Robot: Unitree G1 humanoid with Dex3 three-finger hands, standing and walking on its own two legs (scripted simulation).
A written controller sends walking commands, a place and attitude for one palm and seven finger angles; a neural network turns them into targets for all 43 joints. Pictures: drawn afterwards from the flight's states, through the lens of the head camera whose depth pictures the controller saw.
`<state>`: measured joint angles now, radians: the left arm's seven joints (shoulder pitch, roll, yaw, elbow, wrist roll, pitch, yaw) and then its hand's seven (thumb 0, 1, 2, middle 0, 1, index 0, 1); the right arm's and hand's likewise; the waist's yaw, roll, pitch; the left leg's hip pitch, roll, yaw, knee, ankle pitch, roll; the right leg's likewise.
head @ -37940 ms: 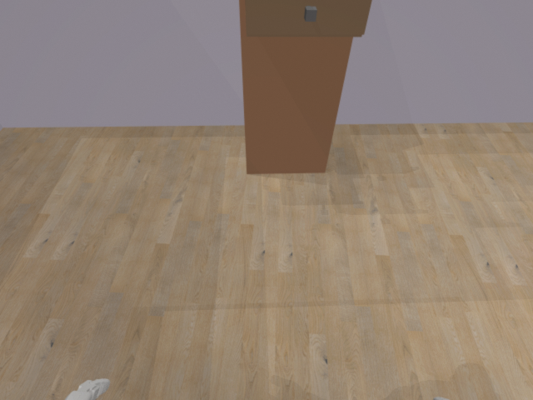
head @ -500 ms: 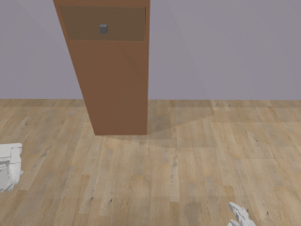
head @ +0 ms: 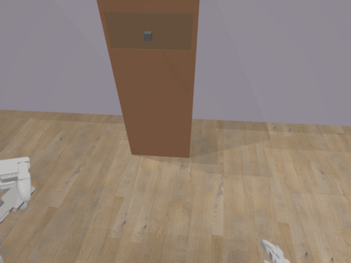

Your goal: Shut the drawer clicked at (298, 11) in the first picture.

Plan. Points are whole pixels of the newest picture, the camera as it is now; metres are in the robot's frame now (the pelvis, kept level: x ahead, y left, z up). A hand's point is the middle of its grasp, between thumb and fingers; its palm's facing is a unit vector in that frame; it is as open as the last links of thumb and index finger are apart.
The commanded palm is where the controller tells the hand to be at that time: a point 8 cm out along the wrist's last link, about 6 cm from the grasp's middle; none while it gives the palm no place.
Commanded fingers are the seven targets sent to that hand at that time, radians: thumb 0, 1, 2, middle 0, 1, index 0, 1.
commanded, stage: stop stepping back and stand still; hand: left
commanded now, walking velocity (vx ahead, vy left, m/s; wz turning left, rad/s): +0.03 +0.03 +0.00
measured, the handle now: (148, 34) +1.00 +0.19 +0.14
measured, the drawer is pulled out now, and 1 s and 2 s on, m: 0.00 0.00 0.00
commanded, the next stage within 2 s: let the arm hang, fingers relaxed in 0.24 s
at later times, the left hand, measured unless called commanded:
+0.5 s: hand (74, 239) +0.19 +0.25 -0.04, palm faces +0.08 -0.90 -0.43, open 3.1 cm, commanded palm none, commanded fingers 0.00 0.90 0.90 -1.04 -1.21 -1.04 -1.21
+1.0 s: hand out of the picture +0.01 +0.26 -0.14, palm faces +0.01 -0.94 -0.35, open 6.2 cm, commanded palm none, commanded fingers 0.00 0.90 0.90 -0.20 -0.30 -0.20 -0.30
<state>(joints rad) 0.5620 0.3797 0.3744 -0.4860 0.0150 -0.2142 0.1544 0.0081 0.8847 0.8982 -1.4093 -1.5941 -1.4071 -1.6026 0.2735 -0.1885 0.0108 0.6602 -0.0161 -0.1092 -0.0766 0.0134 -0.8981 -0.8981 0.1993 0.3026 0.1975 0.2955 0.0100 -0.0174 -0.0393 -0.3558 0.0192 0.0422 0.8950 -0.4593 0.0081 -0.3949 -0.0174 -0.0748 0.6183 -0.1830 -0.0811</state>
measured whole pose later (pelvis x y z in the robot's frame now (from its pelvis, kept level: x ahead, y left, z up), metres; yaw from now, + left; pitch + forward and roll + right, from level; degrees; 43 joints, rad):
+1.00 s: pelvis -0.01 +0.02 +0.02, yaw +1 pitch -1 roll +0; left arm 0.21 0.30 0.02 1.10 0.02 0.01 0.00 0.00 0.90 0.90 -0.42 -0.54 -0.41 -0.55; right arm 0.27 -0.27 -0.01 1.08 -0.03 0.03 0.01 0.01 -0.90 -0.90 0.20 0.30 0.20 0.29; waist 0.00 0.04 0.05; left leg -0.22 0.02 0.05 0.42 -0.19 0.00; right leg -0.25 -0.01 -0.06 0.41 -0.14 -0.03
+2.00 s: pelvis +0.04 +0.01 +0.03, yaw +1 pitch -1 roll +0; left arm 0.08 0.32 0.01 1.14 0.01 -0.02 0.00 0.00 0.90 0.90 -0.20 -0.30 -0.20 -0.30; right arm 0.11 -0.34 0.00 1.12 -0.02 0.01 0.00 0.01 -0.90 -0.90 0.20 0.30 0.20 0.30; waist -0.01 0.03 0.06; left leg -0.08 0.03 0.06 0.29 -0.19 -0.02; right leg -0.13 0.01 -0.06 0.30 -0.16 -0.03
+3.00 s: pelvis +0.04 +0.02 +0.03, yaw +0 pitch -1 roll +0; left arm 0.09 0.33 0.01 1.14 0.01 -0.02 0.00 0.00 0.90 0.90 -0.20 -0.30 -0.20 -0.30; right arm 0.11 -0.33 0.00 1.12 -0.02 0.00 0.00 0.01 -0.90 -0.90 0.20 0.30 0.20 0.30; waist -0.01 0.01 0.06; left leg -0.06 0.03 0.07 0.27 -0.19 -0.01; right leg -0.11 0.00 -0.05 0.29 -0.16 -0.02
